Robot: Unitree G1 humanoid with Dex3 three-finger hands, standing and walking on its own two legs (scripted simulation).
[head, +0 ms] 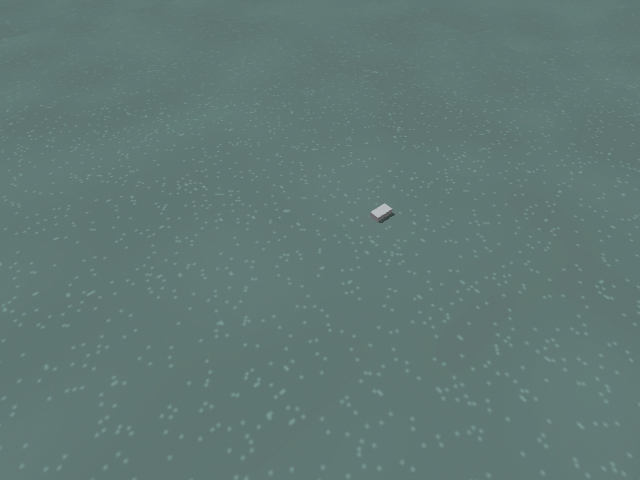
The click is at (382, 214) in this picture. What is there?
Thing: small brick
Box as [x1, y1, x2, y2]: [370, 203, 391, 221]
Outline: 391,208 384,203 371,211 370,216 376,221 378,221 391,212
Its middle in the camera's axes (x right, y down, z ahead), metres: +0.31 -0.13 +1.79
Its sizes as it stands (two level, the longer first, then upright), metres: 0.094 0.050 0.028
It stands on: the floor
